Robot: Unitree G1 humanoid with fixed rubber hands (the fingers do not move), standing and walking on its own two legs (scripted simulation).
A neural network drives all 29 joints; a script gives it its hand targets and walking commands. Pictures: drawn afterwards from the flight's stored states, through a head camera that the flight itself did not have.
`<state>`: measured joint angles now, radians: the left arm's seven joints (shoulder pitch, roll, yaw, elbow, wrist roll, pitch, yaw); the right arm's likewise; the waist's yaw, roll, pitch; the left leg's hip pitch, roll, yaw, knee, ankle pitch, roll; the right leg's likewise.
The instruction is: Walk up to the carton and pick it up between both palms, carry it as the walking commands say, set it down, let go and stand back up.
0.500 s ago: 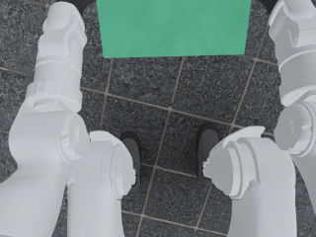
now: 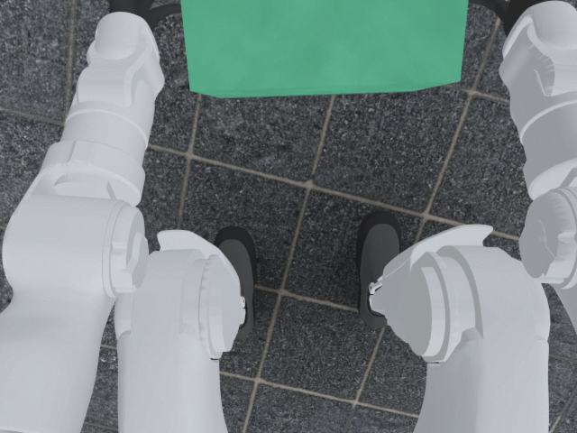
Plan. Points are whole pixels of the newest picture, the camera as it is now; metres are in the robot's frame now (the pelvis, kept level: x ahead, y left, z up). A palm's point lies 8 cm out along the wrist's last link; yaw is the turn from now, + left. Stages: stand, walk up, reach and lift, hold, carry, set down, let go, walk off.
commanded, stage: set down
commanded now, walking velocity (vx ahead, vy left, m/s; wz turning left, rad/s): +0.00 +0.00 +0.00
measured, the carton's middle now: (318, 7) +0.55 -0.03 -0.28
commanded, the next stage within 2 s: let go in 1.92 s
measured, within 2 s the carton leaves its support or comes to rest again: neither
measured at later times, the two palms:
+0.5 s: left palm (107, 18) +0.53 +0.19 -0.19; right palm (559, 4) +0.51 -0.26 -0.19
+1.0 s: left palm out of the picture +0.55 +0.19 -0.04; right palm out of the picture +0.53 -0.27 -0.04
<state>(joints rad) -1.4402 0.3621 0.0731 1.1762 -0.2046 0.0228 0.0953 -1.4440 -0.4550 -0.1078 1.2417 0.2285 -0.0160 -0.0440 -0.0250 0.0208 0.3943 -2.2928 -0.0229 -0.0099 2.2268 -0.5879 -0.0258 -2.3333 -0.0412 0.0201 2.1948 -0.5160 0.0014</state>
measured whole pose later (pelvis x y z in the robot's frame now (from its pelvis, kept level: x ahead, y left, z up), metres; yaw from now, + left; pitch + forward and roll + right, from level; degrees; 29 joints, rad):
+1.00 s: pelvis +0.00 +0.00 +0.07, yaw +0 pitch +42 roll +2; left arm -1.25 0.39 0.18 0.93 -0.17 0.15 0.07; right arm -1.25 -0.49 -0.20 0.97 0.18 0.13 0.01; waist -0.02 0.01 0.13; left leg -2.14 -0.01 -0.01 1.97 -0.57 -0.03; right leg -2.19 -0.03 0.01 1.95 -0.50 -0.01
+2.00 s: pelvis +0.05 -0.01 +0.30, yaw -1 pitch +45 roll +1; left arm -0.94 0.29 0.34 0.82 0.01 0.15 -0.05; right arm -0.97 -0.35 -0.34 0.86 -0.02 0.14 0.12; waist -0.01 0.02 -0.11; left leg -1.50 0.01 0.00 1.04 -0.33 -0.03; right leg -1.53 -0.02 -0.01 1.02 -0.28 -0.01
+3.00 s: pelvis +0.13 +0.00 +0.42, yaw -2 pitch -5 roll +0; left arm 0.21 0.22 0.05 0.41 0.02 0.13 -0.08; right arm 0.21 -0.21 -0.05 0.42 -0.03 0.14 0.08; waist 0.01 0.00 0.11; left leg -0.05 0.01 0.00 0.43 -0.29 -0.01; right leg -0.09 -0.01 -0.01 0.43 -0.25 0.01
